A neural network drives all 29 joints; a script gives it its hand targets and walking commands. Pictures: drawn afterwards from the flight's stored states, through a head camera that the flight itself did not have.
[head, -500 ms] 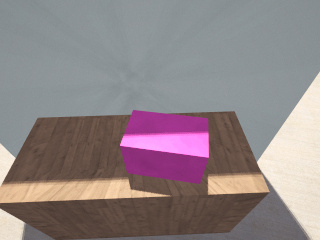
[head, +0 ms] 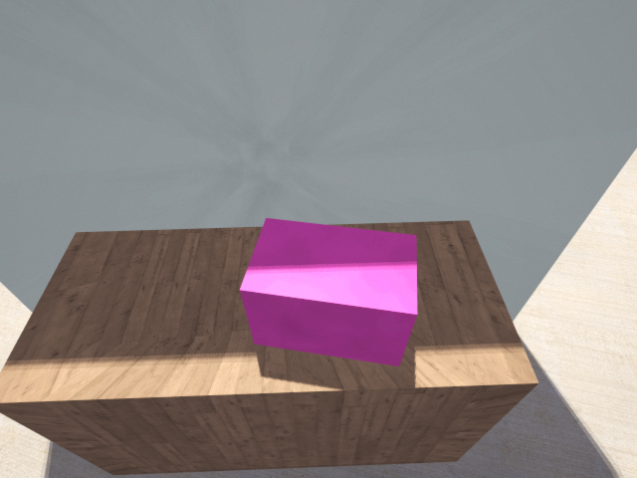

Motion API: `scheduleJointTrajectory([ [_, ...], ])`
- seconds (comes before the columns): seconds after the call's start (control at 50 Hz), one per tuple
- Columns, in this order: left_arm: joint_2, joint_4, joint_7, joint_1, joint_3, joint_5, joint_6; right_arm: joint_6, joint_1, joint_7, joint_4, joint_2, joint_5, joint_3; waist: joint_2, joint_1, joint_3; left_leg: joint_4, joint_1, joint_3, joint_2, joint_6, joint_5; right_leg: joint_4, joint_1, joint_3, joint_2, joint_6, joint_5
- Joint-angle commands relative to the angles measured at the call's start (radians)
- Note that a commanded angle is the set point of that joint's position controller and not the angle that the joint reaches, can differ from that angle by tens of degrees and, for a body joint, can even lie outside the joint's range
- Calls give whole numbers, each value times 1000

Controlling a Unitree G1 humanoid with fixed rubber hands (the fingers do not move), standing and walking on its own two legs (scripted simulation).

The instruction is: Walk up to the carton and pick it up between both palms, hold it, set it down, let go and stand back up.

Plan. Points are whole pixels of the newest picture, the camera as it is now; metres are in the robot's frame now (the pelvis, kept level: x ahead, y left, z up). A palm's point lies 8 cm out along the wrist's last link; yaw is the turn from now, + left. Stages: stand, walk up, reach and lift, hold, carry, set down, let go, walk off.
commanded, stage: stand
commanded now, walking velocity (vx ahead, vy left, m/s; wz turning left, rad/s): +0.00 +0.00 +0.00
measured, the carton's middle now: (332, 291) +0.47 -0.01 -0.12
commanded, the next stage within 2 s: none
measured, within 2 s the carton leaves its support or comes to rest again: neither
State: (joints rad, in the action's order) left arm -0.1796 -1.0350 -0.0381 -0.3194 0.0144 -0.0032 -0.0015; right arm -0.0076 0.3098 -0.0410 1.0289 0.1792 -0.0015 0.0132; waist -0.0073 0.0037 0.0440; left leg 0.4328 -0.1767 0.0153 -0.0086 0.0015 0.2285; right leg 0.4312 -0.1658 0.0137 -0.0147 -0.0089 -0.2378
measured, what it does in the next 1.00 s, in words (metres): stands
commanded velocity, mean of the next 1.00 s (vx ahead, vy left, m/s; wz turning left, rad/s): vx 0.00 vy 0.00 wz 0.00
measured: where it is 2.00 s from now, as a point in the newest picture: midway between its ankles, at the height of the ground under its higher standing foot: outside the picture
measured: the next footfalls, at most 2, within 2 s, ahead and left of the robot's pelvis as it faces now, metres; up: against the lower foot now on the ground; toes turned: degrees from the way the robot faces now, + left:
none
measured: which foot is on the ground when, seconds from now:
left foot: down 0.00-1.00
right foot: down 0.00-1.00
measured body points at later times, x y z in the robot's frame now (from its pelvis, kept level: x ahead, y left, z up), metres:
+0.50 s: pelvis +0.00 +0.00 +0.00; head +0.01 +0.00 +0.45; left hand +0.00 +0.23 -0.15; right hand +0.00 -0.23 -0.16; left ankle +0.00 +0.12 -0.74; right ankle +0.00 -0.12 -0.74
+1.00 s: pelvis +0.00 +0.00 +0.00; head +0.01 +0.00 +0.45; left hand -0.01 +0.23 -0.16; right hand +0.00 -0.22 -0.16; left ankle +0.00 +0.12 -0.74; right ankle +0.00 -0.12 -0.74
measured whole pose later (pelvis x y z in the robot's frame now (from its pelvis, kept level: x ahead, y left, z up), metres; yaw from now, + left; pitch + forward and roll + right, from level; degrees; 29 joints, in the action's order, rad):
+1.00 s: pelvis +0.00 +0.00 +0.00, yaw +0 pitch -2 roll +0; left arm -0.16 -1.08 -0.04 -0.32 0.02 0.00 -0.01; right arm -0.01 0.31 -0.05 1.07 0.16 0.00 0.02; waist -0.01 0.00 0.04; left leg 0.42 -0.17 0.01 -0.01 0.00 0.22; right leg 0.42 -0.16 0.01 -0.01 -0.01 -0.23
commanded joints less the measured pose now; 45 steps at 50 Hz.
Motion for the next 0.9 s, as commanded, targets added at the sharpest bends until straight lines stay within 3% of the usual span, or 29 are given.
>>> scheduleJointTrajectory([
  [0.0,-123,31,-8,-72,-28,0,-13,-13,71,-8,-35,122,-1,-25,7,-4,31,-92,-38,80,97,11,-74,-82,-27,-76,-82,18,81],
  [0.88,-97,-15,-14,-77,-21,-1,-14,-15,79,-13,15,89,3,-14,2,-1,45,-99,-40,77,100,9,-90,-88,-20,-74,-86,19,95],
])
